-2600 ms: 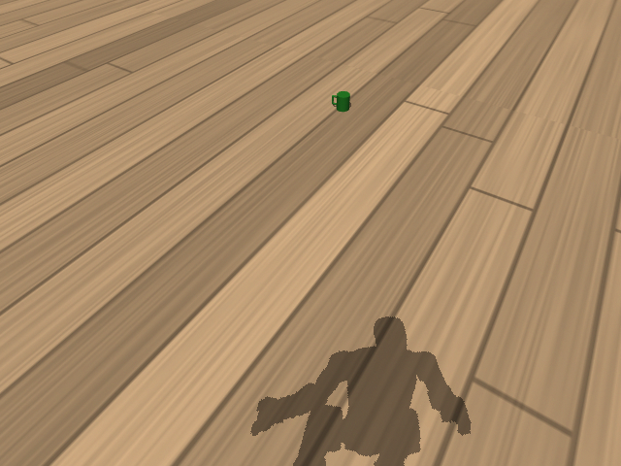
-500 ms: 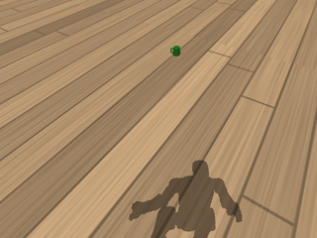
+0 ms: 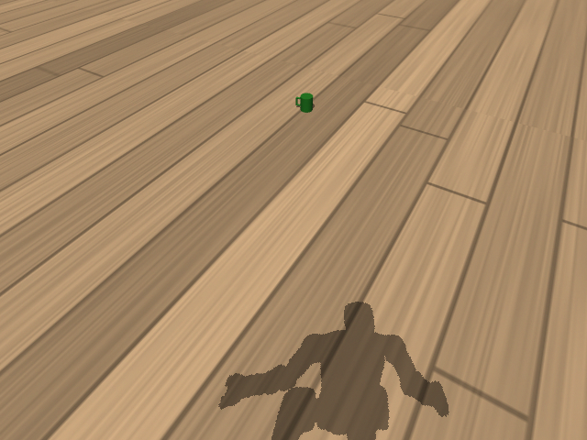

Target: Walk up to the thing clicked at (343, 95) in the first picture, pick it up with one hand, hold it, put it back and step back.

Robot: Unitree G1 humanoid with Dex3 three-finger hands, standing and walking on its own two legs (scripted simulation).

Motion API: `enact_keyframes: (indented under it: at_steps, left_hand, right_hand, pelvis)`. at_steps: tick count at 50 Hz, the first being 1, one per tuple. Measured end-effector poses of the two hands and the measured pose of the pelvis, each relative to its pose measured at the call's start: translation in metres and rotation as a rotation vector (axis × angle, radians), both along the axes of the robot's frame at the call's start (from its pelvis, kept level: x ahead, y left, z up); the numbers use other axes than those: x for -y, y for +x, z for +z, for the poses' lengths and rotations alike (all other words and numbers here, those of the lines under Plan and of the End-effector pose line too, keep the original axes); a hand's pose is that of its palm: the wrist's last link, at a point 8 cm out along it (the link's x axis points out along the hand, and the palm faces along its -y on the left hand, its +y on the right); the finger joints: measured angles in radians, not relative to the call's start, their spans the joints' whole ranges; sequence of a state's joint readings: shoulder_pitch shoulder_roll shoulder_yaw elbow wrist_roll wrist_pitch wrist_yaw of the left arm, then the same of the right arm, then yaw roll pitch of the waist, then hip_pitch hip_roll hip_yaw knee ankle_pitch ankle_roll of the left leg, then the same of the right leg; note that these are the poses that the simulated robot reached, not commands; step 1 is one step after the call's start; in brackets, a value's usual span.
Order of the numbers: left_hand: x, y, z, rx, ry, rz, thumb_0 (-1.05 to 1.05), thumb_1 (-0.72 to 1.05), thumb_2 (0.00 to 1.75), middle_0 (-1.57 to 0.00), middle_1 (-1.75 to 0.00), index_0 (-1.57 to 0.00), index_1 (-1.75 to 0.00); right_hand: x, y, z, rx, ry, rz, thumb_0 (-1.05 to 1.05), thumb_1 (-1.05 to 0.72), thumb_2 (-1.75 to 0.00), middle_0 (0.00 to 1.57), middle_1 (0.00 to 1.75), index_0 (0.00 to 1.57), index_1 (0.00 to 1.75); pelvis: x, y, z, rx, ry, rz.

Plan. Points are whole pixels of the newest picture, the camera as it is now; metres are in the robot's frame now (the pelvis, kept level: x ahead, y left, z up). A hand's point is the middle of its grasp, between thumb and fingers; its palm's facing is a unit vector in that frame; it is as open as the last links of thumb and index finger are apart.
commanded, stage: walk up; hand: left
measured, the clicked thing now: (304, 102) +2.21 -0.01 -0.73
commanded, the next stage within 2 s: none
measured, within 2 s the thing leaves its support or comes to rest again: neither
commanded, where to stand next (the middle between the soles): +1.77 -0.33 m, yaw +1 degrees
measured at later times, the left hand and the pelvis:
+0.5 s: hand (203, 403) +0.22 +0.17 -0.15, palm faces +0.05 -0.94 -0.34, open 7.3 cm; pelvis +0.21 -0.11 +0.00, yaw +0 degrees
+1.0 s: hand (246, 197) +0.67 +0.15 -0.13, palm faces -0.09 -0.92 -0.39, open 7.3 cm; pelvis +0.52 -0.14 -0.02, yaw -1 degrees
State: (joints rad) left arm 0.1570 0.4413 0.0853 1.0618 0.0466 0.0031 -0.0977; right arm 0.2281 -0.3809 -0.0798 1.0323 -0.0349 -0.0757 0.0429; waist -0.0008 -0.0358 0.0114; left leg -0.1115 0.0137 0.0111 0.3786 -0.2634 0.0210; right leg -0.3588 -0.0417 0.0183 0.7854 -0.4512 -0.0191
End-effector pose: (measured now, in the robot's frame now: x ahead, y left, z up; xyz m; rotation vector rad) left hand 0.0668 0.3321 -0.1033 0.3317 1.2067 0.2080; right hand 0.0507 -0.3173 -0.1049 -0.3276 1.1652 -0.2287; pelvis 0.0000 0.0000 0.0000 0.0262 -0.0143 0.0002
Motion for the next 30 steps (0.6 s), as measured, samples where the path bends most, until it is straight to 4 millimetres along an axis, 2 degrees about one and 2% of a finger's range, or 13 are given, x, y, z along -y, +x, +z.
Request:
enact_keyframes:
  at_steps: [3, 5, 9, 11, 13, 17, 22, 26, 30]
  left_hand:
    - [0.008, 0.035, 0.011, 0.045, 0.015, -0.030, 0.01, 0.91, 0.90, -0.20, -0.30, -0.21, -0.29]
    - [0.019, 0.060, 0.017, 0.077, 0.028, -0.050, 0.01, 0.91, 0.90, -0.20, -0.30, -0.20, -0.29]
    - [0.045, 0.106, 0.019, 0.144, 0.070, -0.066, 0.00, 0.91, 0.90, -0.20, -0.30, -0.20, -0.29]
    - [0.061, 0.118, 0.016, 0.190, 0.083, -0.045, 0.00, 0.91, 0.90, -0.20, -0.30, -0.21, -0.29]
    - [0.077, 0.119, 0.015, 0.203, 0.068, -0.016, 0.00, 0.91, 0.90, -0.20, -0.30, -0.21, -0.29]
    - [0.102, 0.112, 0.014, 0.122, 0.028, 0.026, 0.00, 0.91, 0.90, -0.20, -0.30, -0.21, -0.30]
    - [0.115, 0.120, 0.003, 0.021, -0.003, 0.068, 0.00, 0.90, 0.90, -0.20, -0.30, -0.21, -0.30]
    - [0.115, 0.148, -0.010, -0.022, -0.024, 0.078, 0.00, 0.90, 0.90, -0.20, -0.30, -0.21, -0.30]
    - [0.108, 0.193, -0.028, -0.047, -0.043, 0.083, 0.00, 0.90, 0.90, -0.20, -0.30, -0.21, -0.30]
  right_hand:
    - [0.029, -0.005, 0.003, -0.032, -0.022, -0.032, 0.00, -0.90, -0.90, 0.21, 0.30, 0.20, 0.30]
    - [0.052, -0.001, 0.001, -0.051, -0.033, -0.050, 0.00, -0.90, -0.90, 0.21, 0.30, 0.20, 0.30]
    - [0.099, 0.028, -0.019, -0.059, -0.048, -0.066, 0.01, -0.90, -0.90, 0.21, 0.30, 0.20, 0.30]
    - [0.115, 0.054, -0.028, -0.067, -0.057, -0.048, 0.01, -0.90, -0.90, 0.21, 0.30, 0.20, 0.30]
    - [0.119, 0.087, -0.027, -0.052, -0.042, -0.018, 0.01, -0.90, -0.90, 0.21, 0.30, 0.20, 0.29]
    - [0.114, 0.161, -0.009, 0.055, 0.010, 0.047, 0.01, -0.91, -0.90, 0.20, 0.30, 0.20, 0.29]
    - [0.110, 0.237, 0.011, 0.122, 0.036, 0.114, 0.00, -0.90, -0.90, 0.21, 0.30, 0.20, 0.29]
    - [0.110, 0.289, 0.019, 0.096, 0.010, 0.143, 0.00, -0.90, -0.90, 0.21, 0.30, 0.20, 0.30]
    - [0.106, 0.349, 0.016, 0.076, -0.030, 0.161, 0.00, -0.90, -0.90, 0.21, 0.30, 0.20, 0.30]
  pelvis:
    - [0.017, 0.018, 0.000, 0.009, 0.001, -0.007]
    - [0.031, 0.033, -0.002, 0.016, -0.002, -0.014]
    - [0.065, 0.069, -0.019, 0.030, -0.009, -0.024]
    - [0.078, 0.083, -0.026, 0.039, -0.038, -0.003]
    - [0.087, 0.098, -0.023, 0.044, -0.036, 0.005]
    - [0.098, 0.130, -0.007, 0.050, -0.034, -0.002]
    - [0.109, 0.177, 0.000, 0.037, -0.039, -0.009]
    - [0.111, 0.222, -0.003, 0.017, -0.052, -0.002]
    - [0.103, 0.276, -0.014, -0.001, -0.068, 0.009]
